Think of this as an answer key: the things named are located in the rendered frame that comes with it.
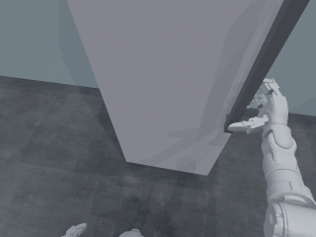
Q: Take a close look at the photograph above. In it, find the fridge door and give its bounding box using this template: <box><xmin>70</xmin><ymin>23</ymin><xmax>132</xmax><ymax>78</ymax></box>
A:
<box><xmin>66</xmin><ymin>0</ymin><xmax>284</xmax><ymax>176</ymax></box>

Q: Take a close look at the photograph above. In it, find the right robot forearm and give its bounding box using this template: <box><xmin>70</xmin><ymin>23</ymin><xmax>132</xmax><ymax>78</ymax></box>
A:
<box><xmin>261</xmin><ymin>124</ymin><xmax>316</xmax><ymax>209</ymax></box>

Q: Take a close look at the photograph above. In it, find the right robot upper arm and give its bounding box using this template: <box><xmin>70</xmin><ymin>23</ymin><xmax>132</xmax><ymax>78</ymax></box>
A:
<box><xmin>264</xmin><ymin>201</ymin><xmax>316</xmax><ymax>237</ymax></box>

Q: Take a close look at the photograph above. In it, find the handle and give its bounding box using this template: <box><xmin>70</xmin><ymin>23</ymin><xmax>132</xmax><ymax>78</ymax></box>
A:
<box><xmin>223</xmin><ymin>0</ymin><xmax>310</xmax><ymax>133</ymax></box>

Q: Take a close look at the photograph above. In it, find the robot left shin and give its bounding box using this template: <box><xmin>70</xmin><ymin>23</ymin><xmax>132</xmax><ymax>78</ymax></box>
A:
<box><xmin>131</xmin><ymin>229</ymin><xmax>141</xmax><ymax>234</ymax></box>

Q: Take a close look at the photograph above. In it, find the left robot hand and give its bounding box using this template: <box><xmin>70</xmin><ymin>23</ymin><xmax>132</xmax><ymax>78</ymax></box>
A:
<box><xmin>61</xmin><ymin>223</ymin><xmax>87</xmax><ymax>237</ymax></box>

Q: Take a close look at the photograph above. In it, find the right robot hand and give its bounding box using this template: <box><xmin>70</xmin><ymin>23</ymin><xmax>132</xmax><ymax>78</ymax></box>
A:
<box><xmin>227</xmin><ymin>78</ymin><xmax>288</xmax><ymax>134</ymax></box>

